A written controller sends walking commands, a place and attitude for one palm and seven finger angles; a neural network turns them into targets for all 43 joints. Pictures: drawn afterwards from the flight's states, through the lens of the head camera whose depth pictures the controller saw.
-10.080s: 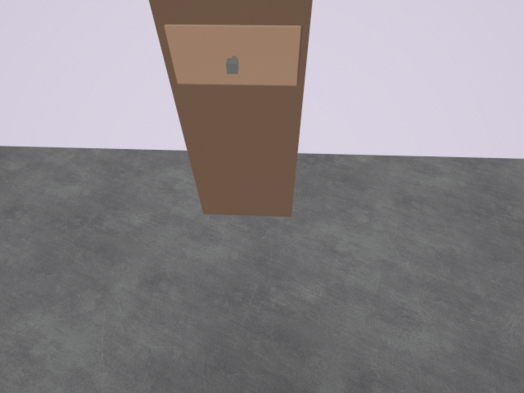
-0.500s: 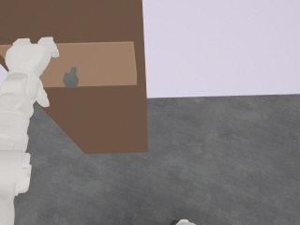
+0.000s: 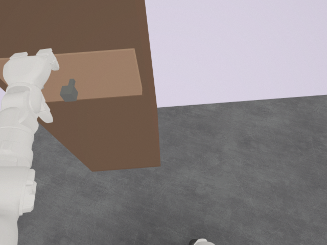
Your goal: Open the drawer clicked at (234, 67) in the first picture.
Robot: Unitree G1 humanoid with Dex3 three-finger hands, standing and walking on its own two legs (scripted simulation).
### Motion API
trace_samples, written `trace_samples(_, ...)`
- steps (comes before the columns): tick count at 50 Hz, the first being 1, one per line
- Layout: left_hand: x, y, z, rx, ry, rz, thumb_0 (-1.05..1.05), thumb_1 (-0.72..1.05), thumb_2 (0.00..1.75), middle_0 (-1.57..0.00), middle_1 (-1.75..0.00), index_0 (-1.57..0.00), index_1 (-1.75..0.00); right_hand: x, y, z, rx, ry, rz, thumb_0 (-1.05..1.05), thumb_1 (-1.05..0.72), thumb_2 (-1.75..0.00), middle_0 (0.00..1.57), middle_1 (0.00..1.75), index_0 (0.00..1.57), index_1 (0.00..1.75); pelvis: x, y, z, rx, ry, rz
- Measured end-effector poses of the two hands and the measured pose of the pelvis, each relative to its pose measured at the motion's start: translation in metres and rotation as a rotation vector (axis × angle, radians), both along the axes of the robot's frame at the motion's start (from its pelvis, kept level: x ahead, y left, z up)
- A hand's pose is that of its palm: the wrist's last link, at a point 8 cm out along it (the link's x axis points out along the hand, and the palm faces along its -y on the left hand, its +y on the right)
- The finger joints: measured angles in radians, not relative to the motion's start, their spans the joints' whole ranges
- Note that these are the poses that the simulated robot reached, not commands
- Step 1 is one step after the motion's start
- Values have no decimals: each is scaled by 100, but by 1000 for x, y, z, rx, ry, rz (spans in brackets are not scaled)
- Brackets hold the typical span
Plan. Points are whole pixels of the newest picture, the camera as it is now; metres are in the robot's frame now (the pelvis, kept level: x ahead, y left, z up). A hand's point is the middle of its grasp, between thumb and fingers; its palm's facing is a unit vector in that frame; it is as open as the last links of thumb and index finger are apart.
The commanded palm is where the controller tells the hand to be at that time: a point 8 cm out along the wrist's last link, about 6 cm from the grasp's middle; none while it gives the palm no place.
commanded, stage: move the hooked fingers above the handle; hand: left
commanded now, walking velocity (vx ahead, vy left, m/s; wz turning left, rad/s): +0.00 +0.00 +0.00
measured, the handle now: (70, 89) +0.53 +0.26 +0.04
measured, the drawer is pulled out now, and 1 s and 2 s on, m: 0.00 0.00 0.00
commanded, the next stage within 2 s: lower the fingers behind the handle in 1.08 s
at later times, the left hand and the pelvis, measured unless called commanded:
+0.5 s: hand (60, 83) +0.49 +0.25 +0.10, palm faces +0.07 +0.03 -1.00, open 13.4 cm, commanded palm +0.47 +0.29 +0.16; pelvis +0.00 +0.01 +0.00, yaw +0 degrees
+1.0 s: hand (56, 89) +0.49 +0.27 +0.09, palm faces +0.00 -0.05 -1.00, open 13.8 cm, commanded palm +0.47 +0.29 +0.16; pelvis +0.00 +0.01 -0.01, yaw +1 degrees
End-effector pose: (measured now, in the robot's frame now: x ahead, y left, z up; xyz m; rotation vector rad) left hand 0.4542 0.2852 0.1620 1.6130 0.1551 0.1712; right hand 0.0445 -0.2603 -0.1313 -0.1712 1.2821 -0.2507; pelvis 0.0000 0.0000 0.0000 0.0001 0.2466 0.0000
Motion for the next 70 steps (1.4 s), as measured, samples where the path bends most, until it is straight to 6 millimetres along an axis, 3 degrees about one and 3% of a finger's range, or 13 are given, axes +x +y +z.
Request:
trace_samples(2,-4,12,3,5,45,40,0,-49,30,-35,-122,-33,-121,1,-2,3,-10,-3,2,0,-91,-89,21,30,20,30,1,-1,1,-2,-5,11)
trace_samples(5,-7,12,2,0,115,11,0,-49,30,-33,-121,-33,-121,3,-7,9,-40,0,19,0,-91,-89,21,30,20,30,2,-1,3,-7,-16,29)
trace_samples(13,9,-48,-15,-93,105,-300,0,-49,30,-32,-120,-32,-121,8,-23,22,-131,-9,35,0,-91,-89,21,30,20,30,3,3,-1,-12,-9,41)
trace_samples(18,13,-52,-17,-83,-23,-320,0,-49,30,-42,-123,-32,-120,2,-20,15,-114,-6,28,0,-91,-89,20,30,20,30,2,6,-6,-12,20,24)
trace_samples(24,13,-39,-11,-11,-61,-182,0,-49,30,-42,-123,-38,-125,-4,0,0,-28,7,9,0,-91,-89,20,30,20,30,-4,7,-5,-7,16,8)
trace_samples(30,13,-24,4,-16,29,-74,0,-49,30,-36,-121,-41,-126,-8,12,0,2,-8,-19,0,-91,-89,21,30,20,30,-7,5,0,-1,-8,1)
trace_samples(35,12,-3,7,-46,106,-26,0,-49,30,-33,-120,-38,-123,-16,4,8,-41,-21,-34,0,-91,-89,21,30,20,30,-9,3,1,-1,-14,-1)
trace_samples(39,7,11,-2,-24,153,-56,0,-49,30,-32,-120,-35,-122,-28,-10,15,-96,9,-28,0,-91,-89,21,30,20,30,-9,3,-1,-6,2,6)
trace_samples(47,5,-9,-24,-81,87,-243,0,-49,30,-32,-120,-33,-121,-44,-27,23,-162,114,-7,0,-91,-89,21,30,20,30,-3,8,-6,-18,28,29)
trace_samples(54,13,-15,-18,-79,-30,-226,0,-49,30,-42,-125,-35,-122,-34,-16,15,-114,92,-10,0,-91,-89,20,30,20,30,2,12,-8,-23,40,24)
trace_samples(59,13,-10,-8,-49,-23,-137,0,-49,30,-39,-123,-40,-126,-18,3,4,-38,41,-15,0,-91,-89,21,30,20,30,0,13,-5,-18,22,8)
trace_samples(65,5,15,8,-35,39,-11,0,-49,30,-35,-121,-37,-123,-2,17,2,5,-16,-10,0,-91,-89,21,30,20,30,0,11,-1,-11,1,2)
trace_samples(70,-7,28,-7,-14,172,-17,0,-49,30,-32,-120,-34,-122,2,10,8,-27,-19,16,0,-91,-89,21,30,20,30,-1,9,-1,-12,-4,18)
